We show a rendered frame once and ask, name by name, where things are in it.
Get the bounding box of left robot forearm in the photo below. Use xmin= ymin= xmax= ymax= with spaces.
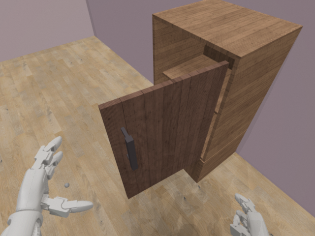
xmin=1 ymin=209 xmax=43 ymax=236

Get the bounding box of cupboard door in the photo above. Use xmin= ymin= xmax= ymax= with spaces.
xmin=98 ymin=61 xmax=229 ymax=199

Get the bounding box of robot right hand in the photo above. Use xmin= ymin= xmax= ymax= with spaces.
xmin=230 ymin=193 xmax=269 ymax=236

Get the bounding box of robot left hand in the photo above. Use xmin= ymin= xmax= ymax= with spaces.
xmin=16 ymin=136 xmax=94 ymax=218

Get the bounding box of handle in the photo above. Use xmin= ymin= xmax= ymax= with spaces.
xmin=121 ymin=127 xmax=138 ymax=171

